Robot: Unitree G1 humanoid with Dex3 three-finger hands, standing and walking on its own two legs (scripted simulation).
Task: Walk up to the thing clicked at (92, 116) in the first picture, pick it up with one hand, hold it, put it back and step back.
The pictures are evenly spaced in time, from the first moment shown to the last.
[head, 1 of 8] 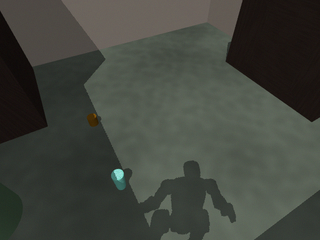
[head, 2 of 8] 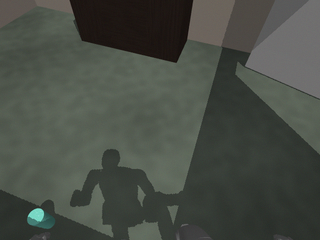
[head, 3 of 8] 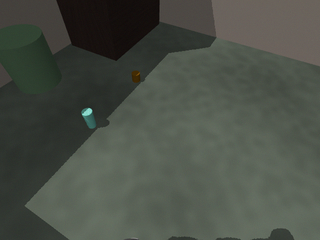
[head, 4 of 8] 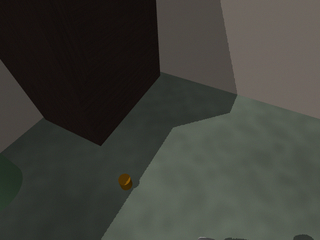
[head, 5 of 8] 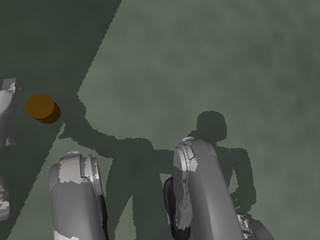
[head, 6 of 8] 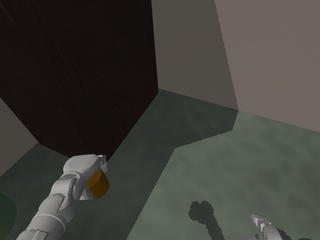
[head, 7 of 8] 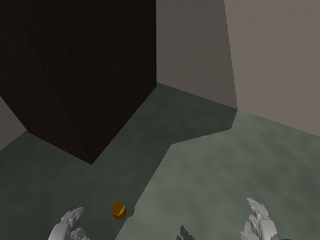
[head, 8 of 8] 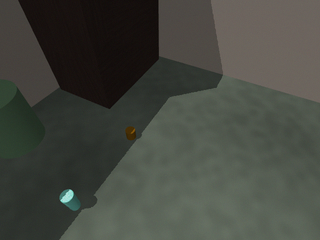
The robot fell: no
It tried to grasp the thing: yes
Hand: left
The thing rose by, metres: 0.67
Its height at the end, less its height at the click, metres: +0.00
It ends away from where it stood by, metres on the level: 0.01
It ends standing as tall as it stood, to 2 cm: yes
